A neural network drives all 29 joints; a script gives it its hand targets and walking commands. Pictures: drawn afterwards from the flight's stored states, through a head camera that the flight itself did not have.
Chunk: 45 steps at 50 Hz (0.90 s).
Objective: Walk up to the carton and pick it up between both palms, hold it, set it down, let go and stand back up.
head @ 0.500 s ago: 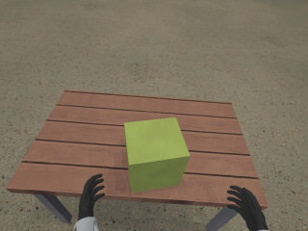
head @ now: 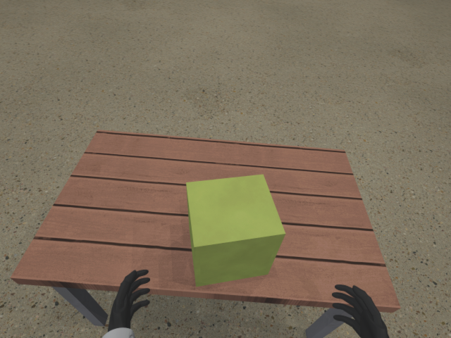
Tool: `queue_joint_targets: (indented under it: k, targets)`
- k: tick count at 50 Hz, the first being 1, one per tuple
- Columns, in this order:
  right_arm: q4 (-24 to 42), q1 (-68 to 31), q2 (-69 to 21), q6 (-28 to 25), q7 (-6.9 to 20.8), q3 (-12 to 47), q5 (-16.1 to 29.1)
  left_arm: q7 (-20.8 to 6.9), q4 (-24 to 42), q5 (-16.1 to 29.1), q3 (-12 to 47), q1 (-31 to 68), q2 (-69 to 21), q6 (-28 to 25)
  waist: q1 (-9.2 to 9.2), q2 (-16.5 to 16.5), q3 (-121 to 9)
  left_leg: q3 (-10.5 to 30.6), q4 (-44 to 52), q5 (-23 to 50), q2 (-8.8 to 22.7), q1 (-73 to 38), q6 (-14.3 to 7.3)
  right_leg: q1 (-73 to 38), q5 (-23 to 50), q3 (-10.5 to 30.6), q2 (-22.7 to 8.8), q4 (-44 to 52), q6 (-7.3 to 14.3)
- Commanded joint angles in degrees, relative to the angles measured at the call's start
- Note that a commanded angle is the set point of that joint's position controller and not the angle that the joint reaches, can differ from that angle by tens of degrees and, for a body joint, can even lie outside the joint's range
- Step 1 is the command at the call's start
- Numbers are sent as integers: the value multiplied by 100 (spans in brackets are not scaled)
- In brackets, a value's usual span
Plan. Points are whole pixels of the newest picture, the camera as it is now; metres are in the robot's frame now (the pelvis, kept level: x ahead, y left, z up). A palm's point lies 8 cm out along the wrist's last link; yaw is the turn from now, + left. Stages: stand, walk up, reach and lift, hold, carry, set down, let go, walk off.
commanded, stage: set down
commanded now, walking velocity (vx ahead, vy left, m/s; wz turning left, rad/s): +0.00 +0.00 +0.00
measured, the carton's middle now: (229, 231) +0.40 +0.00 -0.12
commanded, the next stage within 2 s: let go in 1.42 s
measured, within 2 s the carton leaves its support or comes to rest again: neither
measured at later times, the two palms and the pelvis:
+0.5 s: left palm out of the picture +0.16 +0.20 -0.07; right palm out of the picture +0.16 -0.25 -0.06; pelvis +0.00 +0.01 +0.00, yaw +0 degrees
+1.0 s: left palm out of the picture +0.15 +0.22 -0.08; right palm out of the picture +0.17 -0.21 -0.07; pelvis +0.00 +0.01 +0.00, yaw +1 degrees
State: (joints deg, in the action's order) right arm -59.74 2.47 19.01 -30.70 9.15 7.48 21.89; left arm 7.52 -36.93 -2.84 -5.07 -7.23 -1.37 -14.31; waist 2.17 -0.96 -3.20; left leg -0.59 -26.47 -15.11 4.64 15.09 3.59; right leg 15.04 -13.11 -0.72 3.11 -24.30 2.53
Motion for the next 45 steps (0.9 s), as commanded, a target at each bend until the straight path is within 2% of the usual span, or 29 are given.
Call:
queue_joint_targets:
  k: [1, 2, 3, 4, 5, 9, 12, 14, 16, 17, 19, 20, 21, 22, 23, 24, 25, 26, 27, 28, 29, 30, 33, 36, 39, 42, 43, 44, 45]
  targets:
    - [789, -112, 914, -233, -128, -197, -281, -23, 1272, -27, 104, -570, 757, -34, -18, -333, -298, -118, 356, 1481, -553, -548, -185, -1245, 2215, 333, -214, 106, -123]
    - [827, -103, 908, -303, -90, -278, -250, 44, 1598, -28, 179, -473, 796, -137, -47, -314, -580, -40, 314, 1635, -561, -648, -157, -1268, 2314, 329, -207, 89, -130]
    - [579, 5, 809, -227, -162, -212, -354, -100, 901, -63, 71, -621, 919, -18, -111, -496, -361, -170, 315, 1628, -616, -608, -216, -1314, 2496, 348, -229, 162, -115]
    - [790, 41, 1007, -398, -49, -482, -313, 88, 1628, -66, 326, -655, 636, -181, 25, -364, -694, 76, 310, 1986, -508, -876, -162, -1153, 2610, 88, -43, 81, -72]
    - [498, 95, 981, -323, -138, -441, -329, -3, 1290, -78, 241, -674, 731, -61, -111, -438, -408, 1, 284, 1999, -502, -860, -131, -1219, 2779, 206, -127, 97, -81]
    - [715, 51, 775, -180, -133, -320, -473, -110, 873, -118, 296, -659, 748, 100, -4, -444, -170, -20, 423, 1631, -532, -821, -197, -1014, 2059, 157, -131, 327, -40]
    - [560, 94, 733, -94, -188, -241, -568, -189, 927, -118, 325, -610, 904, 186, -134, -463, -197, -68, 395, 1720, -575, -971, -206, -1056, 2408, 191, -172, 302, -108]
    - [944, 40, 822, -93, -201, -438, -630, -104, 1240, -77, 364, -542, 888, 135, -45, -334, -153, -24, 452, 1499, -547, -990, -250, -865, 2017, 178, -202, 366, -71]
    - [911, 62, 714, 82, -251, -476, -820, -198, 787, -134, 424, -520, 926, 424, 27, -284, 276, -132, 547, 1191, -574, -920, -293, -735, 1356, 109, -217, 467, -55]
    - [945, 75, 652, 103, -283, -419, -866, -131, 1381, -162, 329, -410, 965, 422, -77, -244, 149, -117, 501, 1255, -549, -999, -301, -758, 1379, 144, -247, 449, -89]
    - [1130, 39, 632, 277, -315, -570, -1048, -176, 909, -107, 484, -309, 923, 599, -39, -325, 415, -130, 600, 756, -498, -1066, -345, -470, 442, 152, -262, 625, -35]
    - [1189, 43, 559, 271, -262, -496, -903, -119, 1366, -96, 380, -327, 1009, 527, 0, -276, 359, -106, 598, 1000, -487, -1035, -319, -525, 719, 180, -260, 604, -10]
    - [1042, 39, 456, 451, -289, -366, -969, -239, 735, -81, 427, -360, 931, 671, -57, -290, 509, -134, 591, 748, -527, -948, -378, -474, 538, 222, -322, 664, -56]
    - [1378, 72, 545, 451, -296, -502, -1006, -178, 1271, -29, 483, -326, 936, 688, -60, -366, 380, -61, 614, 777, -488, -1034, -376, -447, 409, 157, -245, 671, -36]
    - [1140, 158, 428, 588, -293, -481, -1115, -191, 1248, -98, 552, -236, 935, 823, -107, -194, 456, -67, 632, 735, -499, -1056, -405, -400, 287, 208, -305, 689, -70]
    - [1433, 42, 419, 659, -314, -482, -1205, -195, 1275, -98, 545, -262, 896, 831, -103, -347, 552, -48, 676, 635, -475, -1036, -394, -410, 84, 178, -278, 694, -86]
    - [1490, -41, 304, 718, -306, -557, -1200, -161, 1541, -46, 520, -54, 1039, 910, -13, -252, 535, -68, 618, 633, -486, -906, -399, -418, 68, 197, -310, 686, -30]
    - [1510, -179, 248, 827, -353, -528, -1268, -187, 1528, -73, 491, 84, 1066, 1009, -173, -271, 535, -128, 703, 507, -481, -1038, -398, -420, 61, 176, -312, 707, -78]
    - [1563, 167, 185, 712, -237, -449, -1090, -104, 1608, -69, 409, -208, 907, 777, 23, -363, 412, -79, 637, 810, -514, -995, -411, -430, 269, 135, -234, 654, -30]
    - [1580, 20, 227, 825, -356, -507, -1265, -216, 1517, -19, 438, -47, 1002, 1005, -102, -356, 500, -115, 646, 812, -527, -950, -380, -473, 421, 195, -272, 699, -97]
    - [1715, -39, 234, 811, -308, -545, -1220, -152, 1614, -72, 410, -35, 1019, 981, -17, -252, 374, -79, 615, 819, -537, -989, -392, -359, 380, 120, -228, 692, -52]
    - [1727, -30, 81, 925, -423, -528, -1376, -246, 1296, -54, 477, 69, 1070, 1089, -152, -376, 407, -89, 576, 672, -525, -1013, -393, -350, 308, 261, -334, 761, -90]
    - [1812, 212, 161, 942, -562, -591, -1515, -301, 1510, -203, 341, -184, 1100, 1139, -135, -292, 388, -71, 588, 1001, -538, -1150, -385, -625, 903, 189, -297, 707, -158]
    - [1902, 59, 21, 1107, -569, -679, -1590, -307, 1685, -143, 328, -27, 1198, 1308, -88, -204, 651, -122, 616, 856, -508, -1110, -355, -366, 429, 174, -286, 745, -97]
    - [1746, 125, -398, 1319, -770, -434, -1801, -531, 1212, -189, 129, 93, 1409, 1568, -300, -242, 709, -262, 618, 876, -599, -1181, -378, -562, 835, 262, -404, 809, -213]
    - [2118, 161, -247, 1308, -768, -582, -1749, -543, 1547, -44, 203, 221, 1511, 1571, -280, -312, 199, -179, 496, 1008, -578, -1277, -371, -638, 1225, 197, -398, 709, -235]
    - [2143, 120, -336, 1246, -811, -623, -1850, -569, 1511, -52, 143, 105, 1502, 1574, -155, -376, 344, -192, 563, 982, -599, -1169, -358, -642, 1150, 149, -369, 705, -257]
    - [2159, 228, -317, 1138, -798, -657, -1790, -488, 1978, -69, 137, 77, 1550, 1470, -204, -128, 106, -156, 501, 1350, -590, -1270, -302, -747, 1594, 68, -340, 584, -251]
    - [2337, 196, -322, 1159, -781, -655, -1739, -460, 2067, -18, 76, 121, 1492, 1463, -178, -203, 149, -114, 482, 1357, -594, -1278, -305, -642, 1422, 90, -323, 656, -252]
